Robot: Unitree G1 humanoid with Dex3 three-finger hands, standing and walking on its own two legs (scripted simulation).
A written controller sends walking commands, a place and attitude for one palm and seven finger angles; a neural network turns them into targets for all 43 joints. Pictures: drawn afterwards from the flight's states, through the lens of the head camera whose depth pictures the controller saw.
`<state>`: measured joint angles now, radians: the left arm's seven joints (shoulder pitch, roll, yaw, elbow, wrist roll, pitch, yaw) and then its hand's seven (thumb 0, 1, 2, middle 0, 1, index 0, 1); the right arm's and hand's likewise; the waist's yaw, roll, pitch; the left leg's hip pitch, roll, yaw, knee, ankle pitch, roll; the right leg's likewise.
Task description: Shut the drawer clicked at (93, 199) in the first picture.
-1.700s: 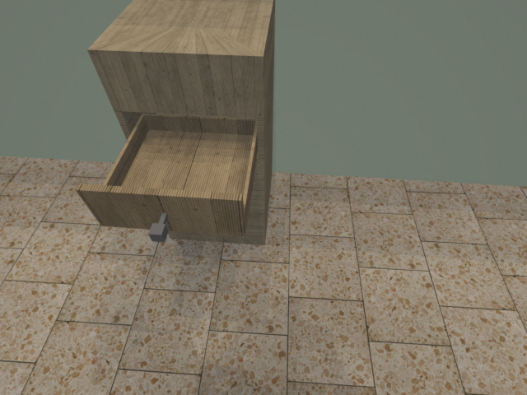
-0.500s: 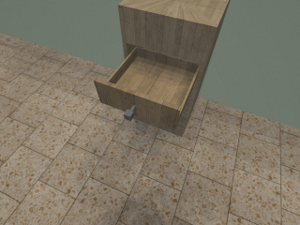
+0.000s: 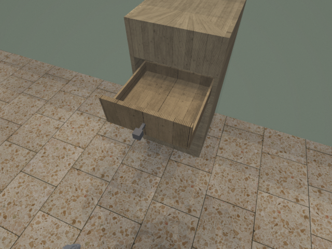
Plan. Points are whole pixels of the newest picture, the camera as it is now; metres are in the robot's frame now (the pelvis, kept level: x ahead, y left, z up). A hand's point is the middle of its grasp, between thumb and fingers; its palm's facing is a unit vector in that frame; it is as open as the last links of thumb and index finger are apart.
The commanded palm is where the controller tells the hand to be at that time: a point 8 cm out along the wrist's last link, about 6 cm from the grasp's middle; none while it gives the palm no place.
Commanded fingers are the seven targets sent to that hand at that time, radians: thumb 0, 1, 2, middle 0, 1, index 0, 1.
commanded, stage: look at it before walking up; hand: left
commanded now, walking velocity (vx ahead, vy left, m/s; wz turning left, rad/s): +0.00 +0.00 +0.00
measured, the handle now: (140, 130) +0.54 +0.12 -0.16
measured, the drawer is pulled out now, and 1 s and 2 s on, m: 0.30 0.30 0.30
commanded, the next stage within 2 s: turn to face it in 0.44 s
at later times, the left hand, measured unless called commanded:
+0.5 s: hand out of the picture +0.02 +0.22 -0.17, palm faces +0.01 -0.97 -0.24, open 7.4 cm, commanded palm none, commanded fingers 0.00 0.90 0.90 -0.20 -0.30 -0.20 -0.30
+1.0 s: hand out of the picture +0.07 +0.18 -0.17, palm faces -0.13 -0.94 -0.31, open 7.4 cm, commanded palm none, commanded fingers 0.00 0.90 0.90 -0.20 -0.30 -0.20 -0.30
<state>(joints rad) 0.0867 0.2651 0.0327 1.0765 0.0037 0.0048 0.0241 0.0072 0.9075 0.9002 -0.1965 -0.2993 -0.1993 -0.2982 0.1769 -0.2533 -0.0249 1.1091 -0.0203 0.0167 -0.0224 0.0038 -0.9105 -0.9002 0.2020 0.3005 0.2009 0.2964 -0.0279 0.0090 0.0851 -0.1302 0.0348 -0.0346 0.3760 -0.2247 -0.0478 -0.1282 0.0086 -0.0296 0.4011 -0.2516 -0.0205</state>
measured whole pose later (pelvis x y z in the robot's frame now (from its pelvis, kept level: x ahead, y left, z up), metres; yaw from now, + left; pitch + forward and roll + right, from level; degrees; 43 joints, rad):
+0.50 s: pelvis -0.01 +0.01 +0.00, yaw +0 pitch -2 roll +0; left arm 0.18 0.24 0.03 1.13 0.01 0.00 0.01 0.01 0.91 0.90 -0.20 -0.30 -0.20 -0.30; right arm 0.18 -0.21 -0.03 1.12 -0.02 0.00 -0.02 0.00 -0.91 -0.90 0.20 0.30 0.20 0.30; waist 0.00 -0.01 0.10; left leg -0.13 0.03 -0.04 0.37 -0.20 -0.04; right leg -0.11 0.01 -0.03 0.35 -0.21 -0.01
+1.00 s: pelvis -0.03 -0.02 -0.02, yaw -9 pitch -1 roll +2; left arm 0.15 0.23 0.07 0.97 0.02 0.04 0.00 0.01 0.91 0.90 -0.20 -0.30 -0.20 -0.30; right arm 0.15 -0.22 -0.05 1.02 -0.02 0.05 -0.04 0.00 -0.91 -0.90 0.21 0.30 0.20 0.30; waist 0.00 0.03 0.16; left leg -0.35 0.06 0.01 0.89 -0.49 -0.05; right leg -0.28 0.04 0.01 0.62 -0.31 -0.06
